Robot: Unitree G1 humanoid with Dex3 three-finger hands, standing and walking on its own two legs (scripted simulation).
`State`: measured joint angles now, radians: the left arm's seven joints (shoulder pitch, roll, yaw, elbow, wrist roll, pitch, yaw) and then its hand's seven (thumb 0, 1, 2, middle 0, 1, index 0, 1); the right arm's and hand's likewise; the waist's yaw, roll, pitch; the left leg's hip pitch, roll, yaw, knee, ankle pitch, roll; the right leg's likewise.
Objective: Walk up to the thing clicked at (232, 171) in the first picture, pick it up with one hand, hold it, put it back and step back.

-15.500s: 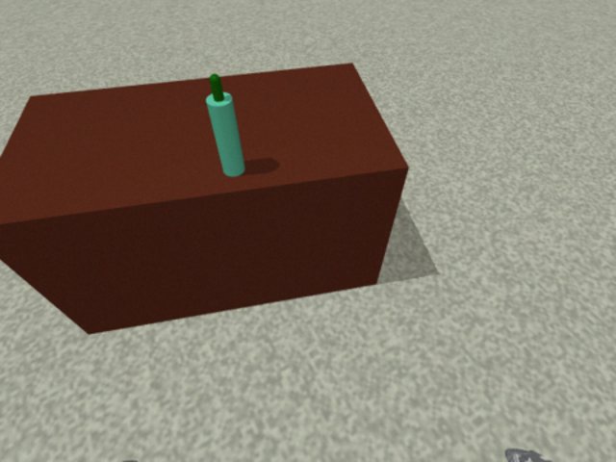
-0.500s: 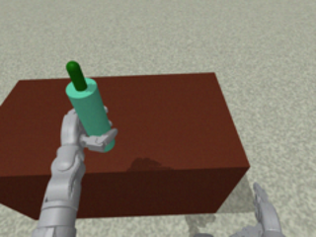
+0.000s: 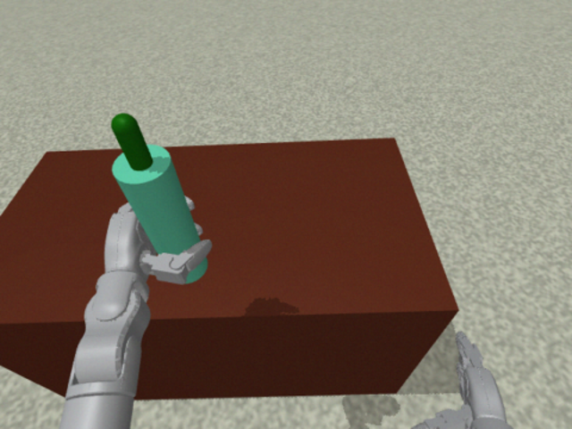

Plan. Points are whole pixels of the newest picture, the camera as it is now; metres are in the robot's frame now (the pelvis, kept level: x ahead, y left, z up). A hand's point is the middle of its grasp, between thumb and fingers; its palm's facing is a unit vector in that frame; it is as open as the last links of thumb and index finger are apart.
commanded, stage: hold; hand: left
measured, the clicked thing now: (162, 210) +0.32 +0.15 +0.18
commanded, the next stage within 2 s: none
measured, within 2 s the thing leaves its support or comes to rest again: neither
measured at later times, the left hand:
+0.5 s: hand (181, 238) +0.32 +0.15 +0.12, palm faces +0.05 -1.00 -0.03, open 8.5 cm
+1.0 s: hand (175, 246) +0.32 +0.16 +0.11, palm faces +0.07 -1.00 -0.02, open 8.5 cm
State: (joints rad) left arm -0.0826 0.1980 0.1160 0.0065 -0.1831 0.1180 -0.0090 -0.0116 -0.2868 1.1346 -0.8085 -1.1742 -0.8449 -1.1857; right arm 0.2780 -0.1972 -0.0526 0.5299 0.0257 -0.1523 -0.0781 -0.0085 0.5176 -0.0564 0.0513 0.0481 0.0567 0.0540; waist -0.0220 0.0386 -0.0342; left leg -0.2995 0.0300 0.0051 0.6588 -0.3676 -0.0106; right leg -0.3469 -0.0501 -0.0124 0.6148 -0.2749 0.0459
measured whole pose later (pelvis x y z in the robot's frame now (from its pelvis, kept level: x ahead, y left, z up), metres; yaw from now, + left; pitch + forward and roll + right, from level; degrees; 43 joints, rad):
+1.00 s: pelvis +0.00 +0.00 +0.01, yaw +0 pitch +0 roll -1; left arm -0.05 0.20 0.13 0.08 -0.18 0.03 -0.04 -0.01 -0.29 1.14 -0.81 -1.17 -0.85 -1.18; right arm 0.21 -0.20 -0.06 0.63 0.01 -0.16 -0.08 -0.01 0.52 -0.06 0.05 0.05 0.06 0.05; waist -0.02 0.03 -0.02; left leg -0.25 0.03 0.00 0.59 -0.33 -0.01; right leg -0.29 -0.05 -0.02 0.54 -0.24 0.04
